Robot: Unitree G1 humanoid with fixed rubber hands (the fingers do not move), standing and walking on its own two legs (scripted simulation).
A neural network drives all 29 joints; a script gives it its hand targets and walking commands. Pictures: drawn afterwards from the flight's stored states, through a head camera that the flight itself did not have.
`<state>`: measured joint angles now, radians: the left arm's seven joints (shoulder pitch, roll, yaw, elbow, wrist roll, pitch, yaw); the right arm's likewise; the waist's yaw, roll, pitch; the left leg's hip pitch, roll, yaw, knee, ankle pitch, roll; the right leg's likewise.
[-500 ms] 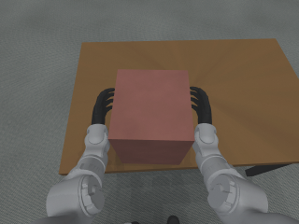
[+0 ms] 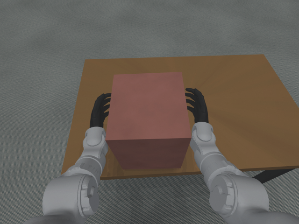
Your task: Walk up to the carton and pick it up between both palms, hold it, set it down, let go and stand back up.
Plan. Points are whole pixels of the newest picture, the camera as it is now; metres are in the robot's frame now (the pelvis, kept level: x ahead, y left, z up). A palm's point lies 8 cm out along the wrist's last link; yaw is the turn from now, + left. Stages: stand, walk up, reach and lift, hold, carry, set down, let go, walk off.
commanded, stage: reach and lift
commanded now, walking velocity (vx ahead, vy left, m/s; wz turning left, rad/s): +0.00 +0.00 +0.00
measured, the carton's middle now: (149, 124) +0.41 +0.01 -0.04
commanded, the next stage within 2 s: none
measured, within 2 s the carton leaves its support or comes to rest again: neither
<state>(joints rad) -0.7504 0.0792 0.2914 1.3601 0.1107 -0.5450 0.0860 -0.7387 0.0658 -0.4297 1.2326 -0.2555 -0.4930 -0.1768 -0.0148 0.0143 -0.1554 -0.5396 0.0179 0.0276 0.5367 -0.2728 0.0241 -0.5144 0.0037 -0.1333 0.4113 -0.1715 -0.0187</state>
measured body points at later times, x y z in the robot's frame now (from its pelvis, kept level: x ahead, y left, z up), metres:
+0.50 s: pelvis -0.01 -0.01 +0.01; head +0.00 +0.00 +0.46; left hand +0.39 +0.15 +0.07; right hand +0.39 -0.14 +0.08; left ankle -0.02 +0.09 -0.73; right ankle +0.00 -0.11 -0.73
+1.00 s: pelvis -0.01 -0.01 +0.02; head -0.02 +0.02 +0.46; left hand +0.38 +0.15 +0.13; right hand +0.38 -0.14 +0.12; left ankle -0.02 +0.09 -0.73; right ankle +0.00 -0.11 -0.73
